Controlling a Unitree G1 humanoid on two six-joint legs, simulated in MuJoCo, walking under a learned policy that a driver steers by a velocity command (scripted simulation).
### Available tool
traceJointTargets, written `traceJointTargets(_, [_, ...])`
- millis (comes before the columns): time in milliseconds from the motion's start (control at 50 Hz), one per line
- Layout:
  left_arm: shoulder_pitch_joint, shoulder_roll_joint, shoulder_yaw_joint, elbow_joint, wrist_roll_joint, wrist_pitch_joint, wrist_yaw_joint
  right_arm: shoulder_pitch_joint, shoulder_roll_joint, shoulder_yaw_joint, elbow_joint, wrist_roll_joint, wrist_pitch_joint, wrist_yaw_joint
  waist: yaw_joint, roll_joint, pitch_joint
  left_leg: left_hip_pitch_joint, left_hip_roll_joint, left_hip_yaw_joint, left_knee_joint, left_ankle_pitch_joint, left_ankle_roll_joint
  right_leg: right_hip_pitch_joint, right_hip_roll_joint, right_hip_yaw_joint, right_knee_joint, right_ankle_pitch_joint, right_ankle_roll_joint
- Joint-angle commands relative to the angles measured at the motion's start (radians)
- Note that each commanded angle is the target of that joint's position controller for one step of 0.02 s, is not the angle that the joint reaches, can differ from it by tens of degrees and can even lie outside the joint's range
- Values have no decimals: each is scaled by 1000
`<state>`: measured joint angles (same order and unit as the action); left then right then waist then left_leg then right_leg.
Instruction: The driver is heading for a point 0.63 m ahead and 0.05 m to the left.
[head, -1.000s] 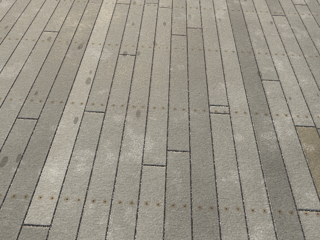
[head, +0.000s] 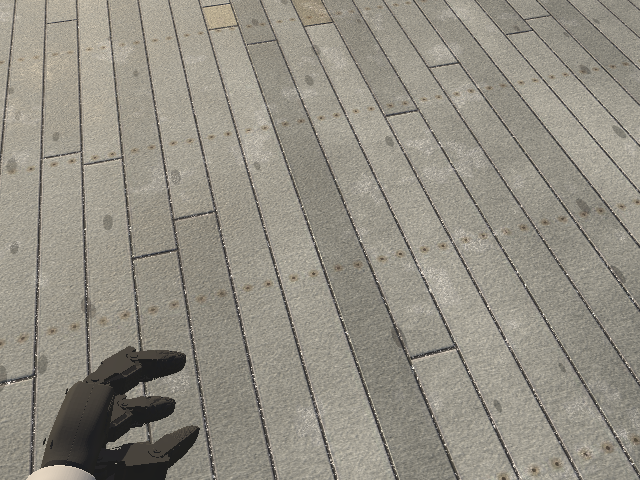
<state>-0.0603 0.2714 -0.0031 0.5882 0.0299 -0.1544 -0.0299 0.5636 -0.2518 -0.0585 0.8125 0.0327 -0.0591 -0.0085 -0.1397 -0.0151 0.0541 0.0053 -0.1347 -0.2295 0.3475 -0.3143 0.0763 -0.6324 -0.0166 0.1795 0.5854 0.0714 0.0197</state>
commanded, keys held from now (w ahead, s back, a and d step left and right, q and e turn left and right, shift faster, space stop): q+shift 0.30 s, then shift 0.18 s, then e+shift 0.52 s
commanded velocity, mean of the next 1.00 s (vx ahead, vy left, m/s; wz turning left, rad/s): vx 0.15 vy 0.00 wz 0.16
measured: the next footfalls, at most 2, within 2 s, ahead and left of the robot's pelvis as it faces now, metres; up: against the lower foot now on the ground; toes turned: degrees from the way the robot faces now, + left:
right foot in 0.08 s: +0.32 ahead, -0.14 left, +0.00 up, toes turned +13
left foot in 0.48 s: +0.28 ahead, +0.12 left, +0.00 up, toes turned +26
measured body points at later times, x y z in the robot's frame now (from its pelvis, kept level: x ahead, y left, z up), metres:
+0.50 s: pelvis +0.22 -0.02 -0.01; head +0.24 +0.02 +0.44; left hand +0.19 +0.30 -0.13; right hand +0.52 -0.19 -0.06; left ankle +0.24 +0.10 -0.74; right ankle +0.29 -0.15 -0.74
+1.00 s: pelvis +0.25 -0.05 -0.01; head +0.30 -0.08 +0.44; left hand +0.30 +0.26 -0.10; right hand +0.48 -0.30 -0.12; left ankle +0.23 +0.10 -0.67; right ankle +0.26 -0.13 -0.74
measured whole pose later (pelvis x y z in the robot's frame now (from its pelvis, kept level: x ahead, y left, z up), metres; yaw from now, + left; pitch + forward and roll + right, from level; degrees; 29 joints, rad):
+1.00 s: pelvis +0.25 -0.05 -0.01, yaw +7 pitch +1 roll +2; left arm 0.26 0.30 0.08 0.75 0.01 0.02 0.00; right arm 0.05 -0.30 -0.09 0.72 -0.01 0.04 -0.05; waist 0.03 0.04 0.05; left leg -0.51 0.02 0.00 1.06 -0.50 -0.05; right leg -0.31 0.01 -0.01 0.61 -0.32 -0.06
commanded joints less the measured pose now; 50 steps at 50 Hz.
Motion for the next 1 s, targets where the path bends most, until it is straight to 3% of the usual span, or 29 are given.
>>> traceJointTargets(20, [13, 105, 53, -65, -20, 8, 16, -92, -182, -56, -88, 14, 2, -22, 108, 84, 3, -421, 111, -195, -13, 287, 30, 495, 105, -72, -105, 153, 19])
traceJointTargets(60, [95, 135, 77, -57, -17, 15, 35, -130, -180, -65, -109, 18, 15, -28, 181, 92, -79, -352, 71, -178, 212, 399, -43, 605, 79, -70, -154, 154, 6])
traceJointTargets(80, [269, 156, 88, -27, -5, 19, 41, -165, -149, -56, -140, 9, 20, -26, 265, 82, -210, -397, 47, -146, 466, 350, -89, 793, -25, -22, -106, 212, -36])
traceJointTargets(100, [385, 198, 86, -11, 7, 33, 44, -25, 2, -16, -153, -29, 32, -25, 206, -187, -391, -567, -38, -32, 858, -446, -131, 1036, -339, 221, 41, 688, -142])
traceJointTargets(120, [407, 223, 88, 3, -7, 55, 22, 174, -52, 3, -157, 11, 38, -13, 142, -406, -621, -656, 19, -3, 1140, -479, -144, 1149, -563, 593, -15, 540, -310])
traceJointTargets(140, [304, 172, 87, -34, -9, 74, 27, 109, -128, -13, -147, 16, 55, -18, 150, -262, -555, -694, 114, 35, 1189, -335, -166, 1030, -465, 540, -98, 232, -297])
traceJointTargets(160, [224, 103, 69, -42, -10, 92, 36, -23, -173, -30, -172, 14, 69, -27, 160, -154, -380, -736, 140, 109, 1153, -247, -175, 873, -389, 344, -139, 174, -262])
traceJointTargets(180, [169, 81, 59, -38, -10, 105, 40, -82, -193, -43, -179, 2, 84, -37, 144, -70, -273, -713, 170, 144, 1135, -195, -187, 725, -332, 220, -171, 213, -241])
traceJointTargets(200, [132, 90, 63, -22, -4, 110, 42, -97, -186, -48, -195, -5, 94, -38, 111, -88, -210, -675, 202, 146, 1099, -175, -189, 602, -309, 151, -198, 246, -247])
traceJointTargets(240, [97, 98, 76, 20, -3, 102, 43, -137, -121, -36, -222, -5, 106, -34, 91, -108, -133, -599, 238, 173, 936, -162, -179, 445, -259, -4, -268, 252, -234])
traceJointTargets(320, [79, 153, 103, 68, -17, 99, 49, -232, -98, -24, -255, -14, 99, -15, 104, -71, -187, -485, 263, 183, 638, 29, -142, 441, -293, -115, -308, 263, -258])
traceJointTargets(400, [85, 188, 111, 104, -55, 103, 28, -290, -138, -27, -264, -19, 108, 14, 111, -72, -160, -350, 209, 220, 413, 118, -94, 419, -287, -192, -295, 164, -235])
traceJointTargets(460, [112, 208, 112, 139, -80, 109, 16, -316, -164, -35, -275, -32, 111, 23, 97, -40, -137, -232, 161, 245, 186, 189, -40, 415, -266, -219, -182, 19, -170])
traceJointTargets(480, [157, 172, 100, 160, -70, 111, 14, -300, -195, -46, -269, -37, 108, 16, 99, 4, -145, -131, 162, 218, 125, 279, -9, 360, -222, -252, -98, -75, -118])
traceJointTargets(500, [223, 100, 69, 164, -21, 116, 7, -292, -278, -58, -289, -43, 104, -1, 127, 232, -191, 18, 377, -40, 45, 643, 62, 224, -119, -337, 131, -398, -28])
traceJointTargets(520, [243, 87, 55, 152, -11, 130, 9, -350, -265, -35, -323, -75, 95, -6, 132, 328, -237, -2, 564, -218, 14, 619, 244, 104, -31, -277, 318, -743, 31])
traceJointTargets(540, [206, 156, 73, 170, -30, 146, 14, -358, -181, -11, -306, -77, 80, 2, 91, 191, -231, -85, 510, -141, -8, 519, 245, 129, -63, -184, 394, -718, 41])
traceJointTargets(560, [221, 155, 77, 179, -48, 157, 15, -382, -152, 2, -275, -76, 67, 8, 118, 174, -192, -126, 448, -43, -8, 440, 189, 146, -69, -163, 398, -675, 40])
traceJointTargets(600, [267, 157, 84, 220, -46, 178, 32, -460, -159, -1, -251, -67, 53, 9, 141, 165, -152, -191, 405, 65, -16, 387, 133, 186, -65, -145, 401, -576, 61])
traceJointTargets(640, [290, 190, 100, 219, -54, 186, 38, -497, -194, -15, -244, -67, 58, -6, 158, 175, -124, -231, 398, 126, -17, 436, 142, 195, -38, -182, 458, -536, 79])
traceJointTargets(700, [270, 143, 92, 194, -60, 195, 42, -498, -164, -17, -225, -61, 70, -28, 137, 140, -119, -180, 430, 152, -16, 372, 154, 154, -61, -195, 410, -506, 78])
traceJointTargets(780, [250, 114, 87, 146, -53, 206, 28, -503, -165, -33, -196, -60, 77, -37, 126, 142, -140, -146, 476, 181, -2, 402, 159, 198, -74, -229, 296, -499, 54])
traceJointTargets(860, [333, 113, 99, 139, -50, 219, 9, -552, -175, -50, -173, -24, 79, -36, 184, 144, -154, -163, 481, 260, 91, 410, 86, 330, -48, -283, 75, -384, -13])
traceJointTargets(880, [373, 126, 110, 150, -44, 220, 11, -543, -153, -50, -158, -13, 81, -35, 199, 102, -142, -210, 441, 312, 180, 316, 28, 396, -21, -270, -35, -295, -51])
traceJointTargets(900, [399, 198, 134, 145, -38, 216, 25, -490, -122, -48, -139, -22, 85, -31, 189, -77, -103, -352, 342, 397, 381, 103, -66, 478, -96, -85, -176, -37, -119])
traceJointTargets(920, [397, 334, 160, 111, -29, 204, 41, -541, -74, -32, -195, -64, 85, -30, 164, -368, -49, -689, 158, 399, 670, -342, -177, 587, -324, 331, -214, 329, -287])
traceJointTargets(940, [430, 316, 154, 101, 14, 176, 30, -659, -90, -34, -230, -62, 76, -36, 239, -250, -135, -741, 104, 198, 836, -398, -162, 564, -365, 411, -267, 236, -390])
traceJointTargets(960, [386, 297, 150, 96, 10, 152, 27, -657, -112, -43, -223, -39, 73, -39, 208, -154, -118, -766, 124, 147, 868, -312, -135, 575, -318, 336, -277, 113, -351])
traceJointTargets(1000, [272, 233, 135, 70, -50, 148, 45, -605, -144, -58, -180, -45, 68, -54, 151, -67, -96, -780, 153, 121, 815, -138, -121, 569, -243, 232, -257, 31, -250])
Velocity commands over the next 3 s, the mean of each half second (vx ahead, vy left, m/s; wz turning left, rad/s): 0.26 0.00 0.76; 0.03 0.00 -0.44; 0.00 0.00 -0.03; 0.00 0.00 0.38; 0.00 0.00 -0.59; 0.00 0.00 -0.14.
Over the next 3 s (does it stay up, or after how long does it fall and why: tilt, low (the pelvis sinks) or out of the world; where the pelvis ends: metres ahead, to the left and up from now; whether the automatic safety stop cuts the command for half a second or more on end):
stays up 0.46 0.03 0.00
